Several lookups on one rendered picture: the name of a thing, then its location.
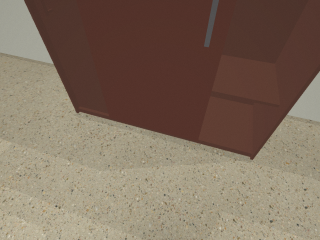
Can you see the wardrobe door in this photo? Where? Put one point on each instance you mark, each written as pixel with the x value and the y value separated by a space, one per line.
pixel 66 31
pixel 151 62

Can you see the handle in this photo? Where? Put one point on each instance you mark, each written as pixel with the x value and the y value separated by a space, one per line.
pixel 43 7
pixel 211 22

